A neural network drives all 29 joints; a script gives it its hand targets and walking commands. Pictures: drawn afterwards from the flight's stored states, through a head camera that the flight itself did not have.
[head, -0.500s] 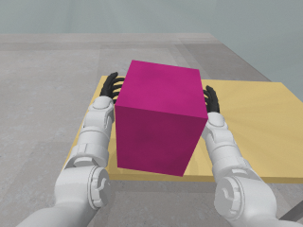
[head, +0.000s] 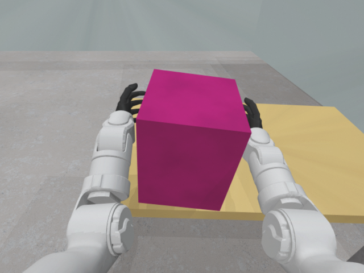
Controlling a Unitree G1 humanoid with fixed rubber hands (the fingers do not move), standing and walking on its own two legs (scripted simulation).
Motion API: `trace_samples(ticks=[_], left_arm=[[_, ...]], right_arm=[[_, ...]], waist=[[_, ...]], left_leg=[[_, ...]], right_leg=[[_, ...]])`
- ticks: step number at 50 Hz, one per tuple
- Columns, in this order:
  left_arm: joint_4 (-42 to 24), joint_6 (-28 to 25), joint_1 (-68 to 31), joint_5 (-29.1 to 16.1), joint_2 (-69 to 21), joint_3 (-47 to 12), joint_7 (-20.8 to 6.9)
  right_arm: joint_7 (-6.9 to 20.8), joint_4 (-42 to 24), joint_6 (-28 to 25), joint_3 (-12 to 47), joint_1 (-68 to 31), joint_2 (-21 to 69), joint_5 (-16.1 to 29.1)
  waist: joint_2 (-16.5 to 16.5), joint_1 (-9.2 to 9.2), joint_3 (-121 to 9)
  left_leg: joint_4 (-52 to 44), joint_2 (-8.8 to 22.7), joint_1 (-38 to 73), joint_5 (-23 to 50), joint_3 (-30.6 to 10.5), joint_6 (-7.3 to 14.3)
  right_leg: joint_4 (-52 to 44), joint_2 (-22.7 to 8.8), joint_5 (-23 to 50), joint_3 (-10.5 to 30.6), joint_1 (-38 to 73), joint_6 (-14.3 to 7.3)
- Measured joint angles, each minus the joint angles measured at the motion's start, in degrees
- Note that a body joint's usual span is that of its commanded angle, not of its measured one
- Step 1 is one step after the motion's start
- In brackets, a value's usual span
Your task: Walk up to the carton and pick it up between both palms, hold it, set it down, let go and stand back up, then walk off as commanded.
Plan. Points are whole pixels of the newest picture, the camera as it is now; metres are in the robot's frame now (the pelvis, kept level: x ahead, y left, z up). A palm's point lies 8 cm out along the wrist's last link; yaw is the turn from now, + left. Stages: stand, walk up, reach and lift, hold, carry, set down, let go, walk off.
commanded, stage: reach and lift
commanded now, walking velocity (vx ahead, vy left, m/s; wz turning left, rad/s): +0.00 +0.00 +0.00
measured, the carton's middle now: (187, 140) +0.39 +0.03 +0.14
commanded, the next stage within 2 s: hold in 1.06 s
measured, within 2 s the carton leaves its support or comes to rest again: neither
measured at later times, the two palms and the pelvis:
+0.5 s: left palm (126, 111) +0.38 +0.16 +0.23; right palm (256, 125) +0.39 -0.13 +0.20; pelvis +0.00 +0.00 +0.00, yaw +0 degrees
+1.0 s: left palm (126, 109) +0.38 +0.16 +0.23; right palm (258, 121) +0.39 -0.13 +0.21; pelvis +0.00 +0.00 +0.00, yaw +0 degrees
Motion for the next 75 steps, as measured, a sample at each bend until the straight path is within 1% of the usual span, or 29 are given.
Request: trace_samples(ticks=[5, 9, 14, 21, 30, 33, 43, 53, 72, 75], left_arm=[[-1.6, 1.1, 0.0, 0.0, -0.1, -1.1, 0.7], [-1.7, 1.8, 0.0, 0.0, -0.1, -1.1, 0.7], [-2.9, 3.1, 0.1, 0.0, -0.1, -1.1, 0.8], [-5.2, 3.9, 0.1, 0.0, -0.3, -1.2, 0.8], [-6.1, 5.8, 0.2, 0.0, -0.3, -1.2, 0.9], [-7.4, 6.4, 0.4, 0.0, -0.3, -1.4, 0.9], [-8.3, 6.9, 0.4, 0.0, -0.3, -1.5, 1.1], [-10.6, 8.8, 0.4, 0.0, -0.3, -1.5, 1.2], [-16.0, 13.6, 0.6, 0.0, -0.5, -1.5, 1.0], [-16.2, 13.9, 0.5, 0.0, -0.5, -1.5, 1.0]], right_arm=[[0.2, -0.6, 0.3, 1.0, -0.1, -0.6, 1.0], [0.2, -0.8, 1.1, 1.2, -0.2, -0.8, 1.2], [0.0, -1.5, 2.1, 2.3, -0.2, -1.1, 2.6], [-0.4, -3.5, 3.0, 3.9, -0.3, -1.7, 4.3], [-0.5, -3.9, 4.5, 4.4, -0.4, -1.9, 5.4], [-0.7, -4.7, 5.0, 5.2, -0.5, -2.1, 6.3], [-0.6, -5.3, 6.4, 5.3, -1.8, -2.7, 6.6], [-1.1, -6.5, 7.5, 6.8, -1.8, -3.1, 8.5], [-2.6, -12.3, 13.1, 8.3, -2.0, -3.9, 12.1], [-2.5, -12.4, 13.6, 8.3, -2.5, -4.1, 12.2]], waist=[[0.0, -0.13, 0.0], [0.0, -0.42, 0.0], [0.0, -0.71, 0.0], [0.0, -0.82, 0.0], [0.0, -1.04, 0.0], [0.0, -1.10, 0.0], [0.0, -1.39, 0.0], [0.0, -1.39, 0.0], [0.0, -1.46, 0.0], [0.0, -1.47, 0.0]], left_leg=[[0.0, 0.0, 0.0, 0.0, 0.0, 0.0], [0.0, 0.0, 0.0, 0.0, 0.0, 0.0], [0.0, 0.0, 0.0, 0.0, -0.1, 0.0], [0.0, 0.0, 0.0, 0.0, -0.1, 0.0], [0.0, 0.0, 0.0, 0.0, -0.1, 0.0], [0.0, 0.0, 0.0, 0.0, -0.1, 0.0], [0.0, 0.0, 0.0, 0.0, -0.1, 0.0], [0.0, 0.0, 0.0, 0.0, -0.1, 0.0], [0.0, 0.0, 0.5, 0.2, -0.1, -0.1], [0.0, 0.0, 0.5, 0.3, -0.1, -0.1]], right_leg=[[0.0, 0.0, 0.0, 0.0, 0.0, -0.1], [0.0, 0.0, 0.0, 0.0, 0.0, -0.1], [0.0, 0.0, 0.0, -0.1, 0.0, -0.1], [0.0, 0.0, 0.0, -0.1, 0.0, -0.1], [0.0, 0.0, 0.0, -0.1, 0.1, -0.1], [0.0, 0.0, 0.0, -0.1, 0.1, -0.1], [0.0, 0.0, 0.0, -0.1, 0.1, -0.1], [0.0, 0.0, 0.0, -0.1, 0.1, -0.1], [-0.1, 0.0, 0.2, -0.1, 0.6, -0.1], [-0.1, 0.0, 0.3, -0.1, 0.6, -0.1]])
